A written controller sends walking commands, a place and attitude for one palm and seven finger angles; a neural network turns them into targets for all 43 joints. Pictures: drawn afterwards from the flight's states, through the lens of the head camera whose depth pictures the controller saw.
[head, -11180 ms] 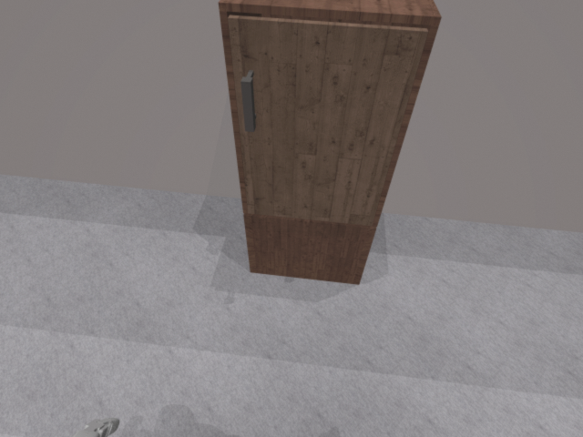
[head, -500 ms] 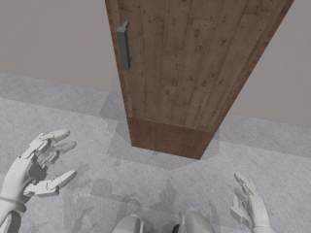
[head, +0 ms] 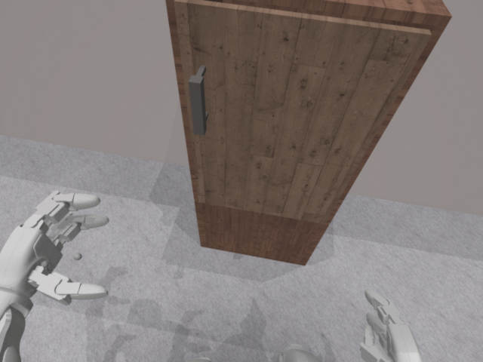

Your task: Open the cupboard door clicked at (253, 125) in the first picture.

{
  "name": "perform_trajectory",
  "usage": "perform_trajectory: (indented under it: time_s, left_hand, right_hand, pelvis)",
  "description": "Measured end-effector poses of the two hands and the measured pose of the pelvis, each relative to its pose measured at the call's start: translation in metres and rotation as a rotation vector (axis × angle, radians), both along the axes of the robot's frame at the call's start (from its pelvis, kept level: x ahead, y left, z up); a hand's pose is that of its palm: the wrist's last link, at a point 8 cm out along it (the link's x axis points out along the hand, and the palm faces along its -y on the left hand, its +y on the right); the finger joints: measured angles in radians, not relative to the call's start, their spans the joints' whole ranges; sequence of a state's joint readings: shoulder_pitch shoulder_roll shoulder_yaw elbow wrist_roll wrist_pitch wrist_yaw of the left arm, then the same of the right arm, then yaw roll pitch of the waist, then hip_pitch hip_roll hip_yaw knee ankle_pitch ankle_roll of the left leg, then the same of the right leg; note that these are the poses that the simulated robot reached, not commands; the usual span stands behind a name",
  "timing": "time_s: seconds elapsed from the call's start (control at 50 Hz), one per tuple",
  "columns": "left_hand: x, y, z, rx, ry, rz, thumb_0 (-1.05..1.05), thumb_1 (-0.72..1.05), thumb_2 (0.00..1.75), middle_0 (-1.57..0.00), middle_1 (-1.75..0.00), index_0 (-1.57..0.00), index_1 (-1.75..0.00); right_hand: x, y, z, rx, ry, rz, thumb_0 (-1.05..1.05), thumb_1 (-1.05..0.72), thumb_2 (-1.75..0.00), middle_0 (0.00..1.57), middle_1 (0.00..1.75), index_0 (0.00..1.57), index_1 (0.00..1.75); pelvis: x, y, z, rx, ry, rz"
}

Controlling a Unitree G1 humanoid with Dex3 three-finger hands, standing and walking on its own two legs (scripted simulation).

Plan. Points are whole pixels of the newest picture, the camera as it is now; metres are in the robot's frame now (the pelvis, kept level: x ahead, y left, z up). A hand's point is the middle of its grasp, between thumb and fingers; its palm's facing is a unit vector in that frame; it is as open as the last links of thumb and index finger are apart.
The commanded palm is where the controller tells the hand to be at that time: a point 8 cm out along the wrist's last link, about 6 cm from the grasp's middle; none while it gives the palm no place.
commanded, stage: raise the hand with hooked fingers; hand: left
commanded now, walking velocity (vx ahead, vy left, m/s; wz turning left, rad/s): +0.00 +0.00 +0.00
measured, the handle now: (201, 101) +0.57 +0.13 +0.10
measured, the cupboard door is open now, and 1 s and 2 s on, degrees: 0 0 0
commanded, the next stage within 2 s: move the hooked fingers beside the handle in 0.96 s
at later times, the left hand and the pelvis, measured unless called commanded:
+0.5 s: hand (74, 204) +0.30 +0.26 +0.11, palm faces -0.06 -1.00 -0.03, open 14.0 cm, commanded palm +0.27 +0.31 +0.12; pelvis +0.01 -0.01 +0.02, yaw +0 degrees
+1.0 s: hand (80, 208) +0.29 +0.25 +0.12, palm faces -0.06 -1.00 -0.03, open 14.0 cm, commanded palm +0.27 +0.30 +0.12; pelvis +0.00 -0.02 +0.02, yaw -1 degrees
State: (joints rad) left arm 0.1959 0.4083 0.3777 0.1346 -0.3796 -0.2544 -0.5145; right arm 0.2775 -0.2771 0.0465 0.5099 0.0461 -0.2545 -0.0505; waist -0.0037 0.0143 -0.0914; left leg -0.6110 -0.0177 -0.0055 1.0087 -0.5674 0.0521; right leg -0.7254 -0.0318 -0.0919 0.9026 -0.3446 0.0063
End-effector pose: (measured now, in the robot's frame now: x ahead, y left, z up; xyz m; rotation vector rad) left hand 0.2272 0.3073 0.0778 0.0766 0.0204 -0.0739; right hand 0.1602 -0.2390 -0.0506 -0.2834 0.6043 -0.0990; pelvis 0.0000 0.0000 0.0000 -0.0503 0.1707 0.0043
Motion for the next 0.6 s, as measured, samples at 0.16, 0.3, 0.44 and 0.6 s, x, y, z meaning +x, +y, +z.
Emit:
perform_trajectory:
  time_s: [0.16, 0.3, 0.44, 0.6]
  left_hand:
    - [0.018, 0.010, 0.011, -0.018, 0.031, 0.014, -0.01, -0.40, 0.34, -0.29, -1.14, -0.30, -1.14]
    - [0.034, 0.009, 0.025, -0.015, 0.008, 0.009, -0.01, -0.47, 0.31, -0.30, -1.18, -0.30, -1.19]
    - [0.051, 0.014, 0.040, -0.036, -0.009, 0.020, -0.01, -0.49, 0.30, -0.30, -1.19, -0.30, -1.20]
    - [0.063, 0.002, 0.040, -0.039, 0.025, -0.012, -0.01, -0.50, 0.30, -0.30, -1.20, -0.30, -1.20]
  right_hand:
    - [0.006, 0.005, 0.004, 0.019, 0.002, 0.011, 0.01, -0.90, -0.90, 0.20, 0.30, 0.20, 0.30]
    - [0.004, 0.001, 0.005, 0.019, 0.030, 0.003, 0.01, -0.90, -0.90, 0.20, 0.30, 0.20, 0.30]
    - [-0.002, -0.010, 0.006, 0.013, 0.061, -0.021, 0.01, -0.90, -0.90, 0.20, 0.30, 0.20, 0.30]
    - [-0.010, -0.024, 0.008, 0.009, 0.079, -0.050, 0.01, -0.90, -0.90, 0.20, 0.30, 0.20, 0.30]
  pelvis:
    - [0.005, 0.000, 0.008, 0.002, -0.014, 0.002]
    - [0.007, -0.003, 0.014, 0.008, -0.024, -0.002]
    - [0.009, -0.009, 0.019, 0.013, -0.031, -0.002]
    - [0.010, -0.014, 0.023, 0.023, -0.030, -0.013]
